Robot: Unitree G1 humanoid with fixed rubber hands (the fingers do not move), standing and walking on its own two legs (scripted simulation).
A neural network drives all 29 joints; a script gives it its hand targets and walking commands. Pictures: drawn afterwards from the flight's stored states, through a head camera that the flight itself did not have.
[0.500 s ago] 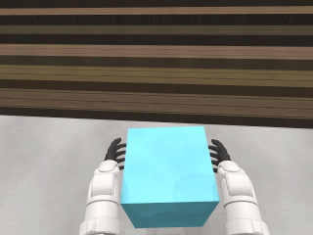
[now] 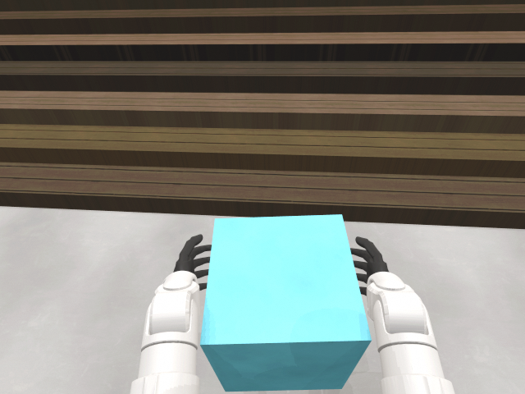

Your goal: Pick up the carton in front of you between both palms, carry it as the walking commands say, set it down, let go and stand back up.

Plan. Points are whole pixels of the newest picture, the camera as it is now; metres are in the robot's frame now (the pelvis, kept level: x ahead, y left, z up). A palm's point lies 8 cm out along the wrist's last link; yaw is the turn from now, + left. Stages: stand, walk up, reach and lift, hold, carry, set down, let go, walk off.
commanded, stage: hold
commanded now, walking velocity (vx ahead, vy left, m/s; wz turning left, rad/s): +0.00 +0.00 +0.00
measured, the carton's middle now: (280, 307) +0.28 +0.00 -0.03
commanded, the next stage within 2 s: carry in 0.52 s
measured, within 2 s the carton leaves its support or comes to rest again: neither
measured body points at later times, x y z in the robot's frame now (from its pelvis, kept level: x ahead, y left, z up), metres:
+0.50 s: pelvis +0.00 +0.00 +0.00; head -0.05 -0.01 +0.45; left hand +0.30 +0.15 +0.05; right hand +0.30 -0.15 +0.04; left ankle +0.01 +0.12 -0.75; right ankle +0.02 -0.13 -0.75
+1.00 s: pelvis +0.14 +0.00 -0.01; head +0.12 +0.00 +0.43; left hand +0.43 +0.15 +0.08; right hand +0.42 -0.15 +0.07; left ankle +0.02 +0.11 -0.74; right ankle +0.18 -0.09 -0.75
